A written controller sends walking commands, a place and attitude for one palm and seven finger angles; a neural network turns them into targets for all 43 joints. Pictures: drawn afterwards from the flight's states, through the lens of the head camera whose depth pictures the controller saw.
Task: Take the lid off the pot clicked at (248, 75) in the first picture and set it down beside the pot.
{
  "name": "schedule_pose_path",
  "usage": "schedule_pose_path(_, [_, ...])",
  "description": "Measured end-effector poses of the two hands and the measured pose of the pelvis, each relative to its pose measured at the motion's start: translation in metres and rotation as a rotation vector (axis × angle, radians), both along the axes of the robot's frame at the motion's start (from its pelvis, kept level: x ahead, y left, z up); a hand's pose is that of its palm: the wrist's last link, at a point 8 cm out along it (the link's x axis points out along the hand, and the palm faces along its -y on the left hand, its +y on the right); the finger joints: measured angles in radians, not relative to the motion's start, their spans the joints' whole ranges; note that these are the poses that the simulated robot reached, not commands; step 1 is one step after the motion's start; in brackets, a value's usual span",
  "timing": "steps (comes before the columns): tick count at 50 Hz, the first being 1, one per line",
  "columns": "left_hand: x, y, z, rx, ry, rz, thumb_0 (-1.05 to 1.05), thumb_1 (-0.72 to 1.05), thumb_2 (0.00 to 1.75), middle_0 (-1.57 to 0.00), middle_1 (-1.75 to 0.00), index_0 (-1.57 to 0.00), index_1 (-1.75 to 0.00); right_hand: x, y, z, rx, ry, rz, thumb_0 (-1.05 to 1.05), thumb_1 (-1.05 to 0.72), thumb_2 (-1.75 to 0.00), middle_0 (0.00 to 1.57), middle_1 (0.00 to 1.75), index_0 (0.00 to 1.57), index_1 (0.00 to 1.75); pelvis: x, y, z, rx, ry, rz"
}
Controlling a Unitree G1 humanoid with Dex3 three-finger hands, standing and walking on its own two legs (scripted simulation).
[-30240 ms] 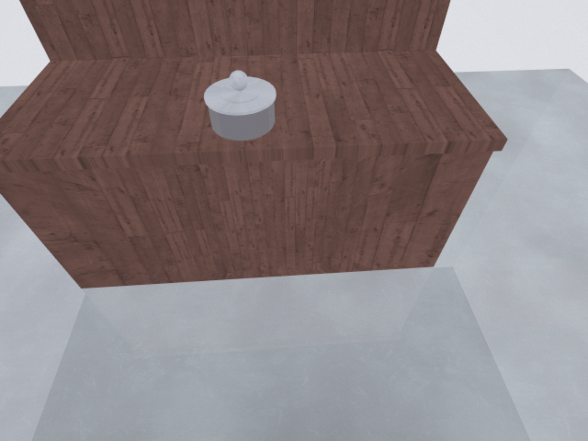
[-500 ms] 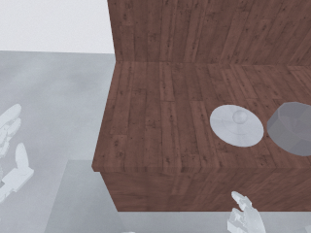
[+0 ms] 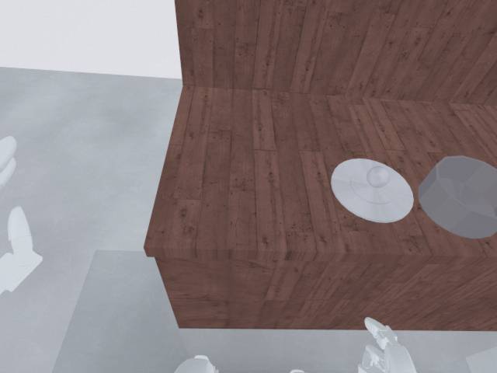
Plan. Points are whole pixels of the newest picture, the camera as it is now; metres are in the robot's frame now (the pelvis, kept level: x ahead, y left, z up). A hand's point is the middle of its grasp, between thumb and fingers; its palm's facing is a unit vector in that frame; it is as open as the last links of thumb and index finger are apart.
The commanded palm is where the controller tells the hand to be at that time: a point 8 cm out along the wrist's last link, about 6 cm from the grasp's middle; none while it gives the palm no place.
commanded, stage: step back with the hand held close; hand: left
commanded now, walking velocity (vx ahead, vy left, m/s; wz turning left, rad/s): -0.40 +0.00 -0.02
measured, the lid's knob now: (378, 176) +0.55 -0.27 -0.02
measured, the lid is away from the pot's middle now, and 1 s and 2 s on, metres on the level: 0.21 0.21 0.21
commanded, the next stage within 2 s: stop stepping back and stand still in 0.96 s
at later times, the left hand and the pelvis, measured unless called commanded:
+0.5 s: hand (24, 283) +0.16 +0.23 +0.19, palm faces +0.41 -0.83 -0.38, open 7.4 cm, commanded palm +0.10 +0.28 +0.20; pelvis -0.02 +0.00 +0.00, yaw +1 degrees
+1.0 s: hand (6, 360) +0.10 +0.22 +0.19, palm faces +0.26 -0.85 -0.45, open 7.4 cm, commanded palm +0.05 +0.27 +0.20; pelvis -0.10 +0.00 +0.00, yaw -4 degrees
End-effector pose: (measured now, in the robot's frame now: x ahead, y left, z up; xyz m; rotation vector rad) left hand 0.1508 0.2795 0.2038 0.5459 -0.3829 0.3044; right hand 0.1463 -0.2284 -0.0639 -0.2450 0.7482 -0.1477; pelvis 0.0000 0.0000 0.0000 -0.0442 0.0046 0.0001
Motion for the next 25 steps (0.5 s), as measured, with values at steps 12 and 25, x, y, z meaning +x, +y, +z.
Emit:
schedule_pose_path(12, [-0.007,-0.003,-0.003,-0.040,-0.014,-0.015,0.01,0.89,0.90,-0.21,-0.30,-0.21,-0.30,-0.013,-0.009,0.003,-0.026,0.018,-0.017,0.01,-0.90,-0.90,0.20,0.30,0.20,0.30,-0.010,0.001,0.001,0.012,0.007,0.006])
schedule_pose_path(25, [-0.028,-0.006,0.000,-0.039,-0.069,0.002,0.01,0.89,0.90,-0.21,-0.30,-0.21,-0.30,-0.030,-0.005,-0.007,0.002,0.019,0.011,0.01,-0.90,-0.90,0.20,0.30,0.20,0.30,-0.024,-0.003,-0.003,0.021,-0.012,0.025])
